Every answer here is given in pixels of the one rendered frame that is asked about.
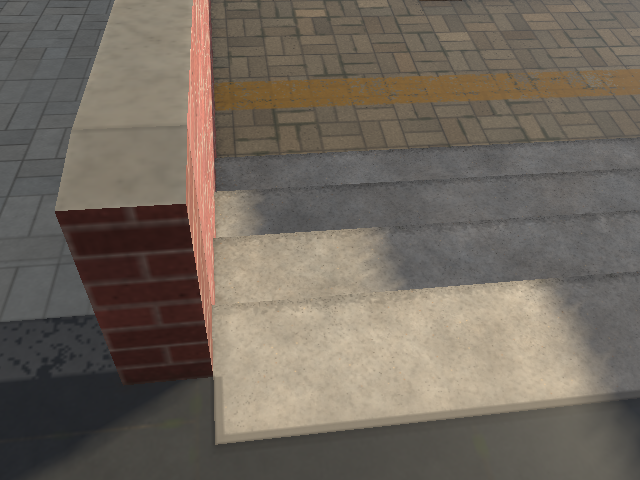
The stairs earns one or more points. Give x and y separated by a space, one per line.
337 223

